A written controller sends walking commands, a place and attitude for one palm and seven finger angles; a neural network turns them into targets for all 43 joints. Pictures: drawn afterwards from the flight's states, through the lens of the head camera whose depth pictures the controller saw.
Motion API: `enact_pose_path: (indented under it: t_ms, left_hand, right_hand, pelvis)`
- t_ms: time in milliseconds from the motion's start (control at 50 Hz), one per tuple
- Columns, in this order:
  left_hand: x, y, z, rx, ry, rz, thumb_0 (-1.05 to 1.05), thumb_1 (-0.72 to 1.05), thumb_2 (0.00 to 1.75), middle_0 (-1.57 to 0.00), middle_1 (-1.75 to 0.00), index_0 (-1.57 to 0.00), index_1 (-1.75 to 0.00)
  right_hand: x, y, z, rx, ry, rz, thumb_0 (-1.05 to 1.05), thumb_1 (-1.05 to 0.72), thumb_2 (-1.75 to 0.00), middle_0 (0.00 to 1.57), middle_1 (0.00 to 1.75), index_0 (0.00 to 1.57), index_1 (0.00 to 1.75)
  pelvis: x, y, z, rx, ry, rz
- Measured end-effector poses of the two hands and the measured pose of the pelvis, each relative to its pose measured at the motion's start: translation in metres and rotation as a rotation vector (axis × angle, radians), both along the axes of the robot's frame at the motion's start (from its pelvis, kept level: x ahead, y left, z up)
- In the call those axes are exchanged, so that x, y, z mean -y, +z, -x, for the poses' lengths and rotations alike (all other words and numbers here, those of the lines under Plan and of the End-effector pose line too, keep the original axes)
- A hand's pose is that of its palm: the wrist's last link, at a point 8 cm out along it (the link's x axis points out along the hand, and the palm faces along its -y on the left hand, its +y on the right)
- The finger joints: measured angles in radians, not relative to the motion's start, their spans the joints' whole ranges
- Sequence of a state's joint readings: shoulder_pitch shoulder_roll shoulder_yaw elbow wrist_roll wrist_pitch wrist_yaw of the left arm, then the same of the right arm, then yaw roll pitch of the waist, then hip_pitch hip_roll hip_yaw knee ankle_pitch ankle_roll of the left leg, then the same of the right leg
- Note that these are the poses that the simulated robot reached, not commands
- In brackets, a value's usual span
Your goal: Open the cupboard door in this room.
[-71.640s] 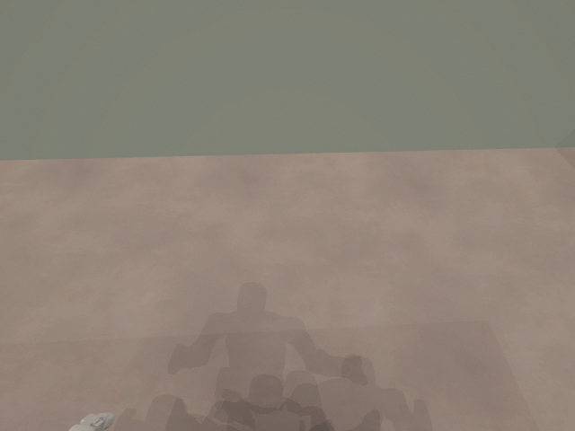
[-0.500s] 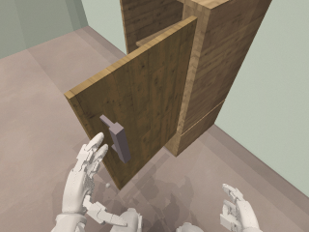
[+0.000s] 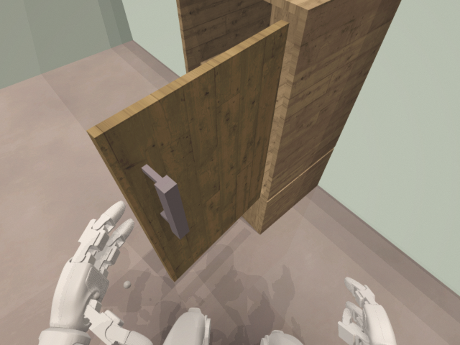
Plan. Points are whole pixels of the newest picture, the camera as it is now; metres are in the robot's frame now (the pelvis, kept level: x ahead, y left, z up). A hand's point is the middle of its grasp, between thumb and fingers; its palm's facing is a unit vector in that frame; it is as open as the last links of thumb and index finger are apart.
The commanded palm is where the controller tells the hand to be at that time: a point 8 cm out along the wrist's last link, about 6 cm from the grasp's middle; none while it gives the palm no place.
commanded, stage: draw the hand back to the body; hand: left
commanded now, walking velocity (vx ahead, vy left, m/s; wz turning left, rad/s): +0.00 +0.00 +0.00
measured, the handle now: (166, 203) +0.33 +0.14 +0.07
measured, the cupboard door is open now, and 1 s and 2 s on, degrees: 96 96 96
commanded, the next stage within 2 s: step back with the hand held close in 1.48 s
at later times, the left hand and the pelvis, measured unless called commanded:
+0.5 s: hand (60, 264) +0.20 +0.22 +0.15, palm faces +0.11 -0.97 -0.22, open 15.7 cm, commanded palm +0.16 +0.27 +0.17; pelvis +0.02 +0.02 +0.05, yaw +0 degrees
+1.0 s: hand out of the picture +0.24 +0.27 +0.23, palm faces +0.36 -0.84 -0.41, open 10.3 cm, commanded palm +0.19 +0.32 +0.26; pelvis +0.05 +0.03 +0.10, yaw -1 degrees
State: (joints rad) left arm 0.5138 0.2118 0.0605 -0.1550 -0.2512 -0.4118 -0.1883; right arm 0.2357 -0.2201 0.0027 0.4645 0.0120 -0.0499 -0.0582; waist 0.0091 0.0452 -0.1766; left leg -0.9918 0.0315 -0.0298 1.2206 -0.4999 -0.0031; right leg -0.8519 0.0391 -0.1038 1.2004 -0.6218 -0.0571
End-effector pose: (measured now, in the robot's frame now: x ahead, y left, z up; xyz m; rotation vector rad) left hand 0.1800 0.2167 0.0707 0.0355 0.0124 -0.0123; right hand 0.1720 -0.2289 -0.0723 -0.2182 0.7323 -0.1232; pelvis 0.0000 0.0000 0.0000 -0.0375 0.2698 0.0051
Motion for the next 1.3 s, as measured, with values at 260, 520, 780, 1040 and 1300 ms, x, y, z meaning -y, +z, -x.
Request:
enact_pose_path:
  t_ms: [260, 520, 780, 1040, 1300]
  left_hand:
    - [-0.026, 0.051, 0.007, -0.005, 0.03, -0.021, -0.01, -0.5, 0.3, -0.15, -0.3, -0.15, -0.3]
    - [-0.05, 0.095, 0.01, -0.041, 0.155, -0.212, -0.01, -0.37, 0.36, -0.16, -0.3, -0.16, -0.3]
    - [-0.08, 0.141, -0.003, -0.045, 0.336, -0.353, -0.01, 0.05, 0.53, -0.18, -0.3, -0.17, -0.3]
    - [-0.096, 0.191, -0.018, 0.09, 0.387, -0.418, 0.0, 0.49, 0.73, -0.2, -0.31, -0.19, -0.3]
    - [-0.091, 0.201, -0.018, 0.123, 0.42, -0.41, 0.01, 0.84, 0.88, -0.21, -0.3, -0.2, -0.3]
  right_hand:
    - [-0.015, 0.036, 0.0, 0.049, -0.018, -0.035, 0.02, -0.9, -0.9, 0.21, 0.3, 0.2, 0.3]
    - [-0.029, 0.071, -0.02, 0.114, 0.001, -0.014, 0.02, -0.9, -0.9, 0.21, 0.3, 0.2, 0.3]
    - [-0.048, 0.092, -0.032, 0.083, 0.044, -0.021, 0.02, -0.9, -0.9, 0.21, 0.3, 0.21, 0.3]
    - [-0.039, 0.102, -0.046, 0.076, 0.051, -0.021, 0.02, -0.9, -0.9, 0.21, 0.3, 0.21, 0.3]
    - [-0.02, 0.1, -0.043, 0.049, 0.034, -0.028, 0.02, -0.9, -0.9, 0.21, 0.3, 0.2, 0.3]
  pelvis:
    - [-0.009, 0.032, -0.009, 0.071, 0.004, 0.002]
    - [-0.02, 0.057, -0.018, 0.148, -0.001, -0.002]
    - [-0.03, 0.089, -0.035, 0.252, -0.01, -0.021]
    - [-0.028, 0.101, -0.046, 0.3, -0.024, -0.03]
    - [-0.015, 0.104, -0.044, 0.32, -0.026, -0.035]
